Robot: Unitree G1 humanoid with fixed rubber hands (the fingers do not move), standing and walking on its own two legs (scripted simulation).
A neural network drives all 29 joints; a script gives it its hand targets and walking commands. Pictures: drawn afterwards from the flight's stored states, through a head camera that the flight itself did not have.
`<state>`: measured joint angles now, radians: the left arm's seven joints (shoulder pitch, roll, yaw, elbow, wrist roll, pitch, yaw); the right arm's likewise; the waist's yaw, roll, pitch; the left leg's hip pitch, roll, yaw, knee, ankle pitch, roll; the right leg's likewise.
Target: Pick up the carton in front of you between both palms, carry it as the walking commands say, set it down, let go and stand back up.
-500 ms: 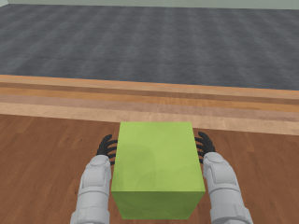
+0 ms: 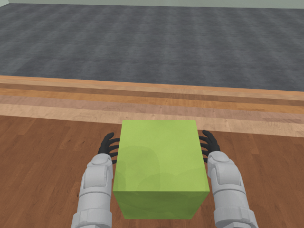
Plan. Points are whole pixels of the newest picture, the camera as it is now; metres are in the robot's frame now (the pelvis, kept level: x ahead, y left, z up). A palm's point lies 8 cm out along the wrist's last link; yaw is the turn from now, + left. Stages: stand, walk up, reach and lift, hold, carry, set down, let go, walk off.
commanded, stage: reach and lift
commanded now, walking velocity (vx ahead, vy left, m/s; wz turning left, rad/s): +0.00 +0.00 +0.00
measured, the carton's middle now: (158, 171) +0.29 +0.00 -0.04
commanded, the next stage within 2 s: hold in 0.32 s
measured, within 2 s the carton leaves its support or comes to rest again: neither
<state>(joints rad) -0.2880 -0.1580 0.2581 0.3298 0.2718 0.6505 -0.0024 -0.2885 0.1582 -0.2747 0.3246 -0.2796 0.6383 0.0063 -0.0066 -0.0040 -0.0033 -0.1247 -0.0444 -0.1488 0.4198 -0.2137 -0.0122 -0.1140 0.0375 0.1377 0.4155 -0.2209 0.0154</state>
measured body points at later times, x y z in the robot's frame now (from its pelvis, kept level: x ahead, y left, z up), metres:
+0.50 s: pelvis +0.00 +0.00 +0.00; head -0.05 +0.00 +0.45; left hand +0.30 +0.15 +0.05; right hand +0.30 -0.15 +0.05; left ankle +0.02 +0.13 -0.74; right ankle +0.01 -0.13 -0.74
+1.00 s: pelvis +0.00 +0.00 +0.00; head -0.05 +0.00 +0.45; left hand +0.30 +0.15 +0.05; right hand +0.30 -0.15 +0.05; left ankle +0.02 +0.13 -0.74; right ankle +0.01 -0.13 -0.74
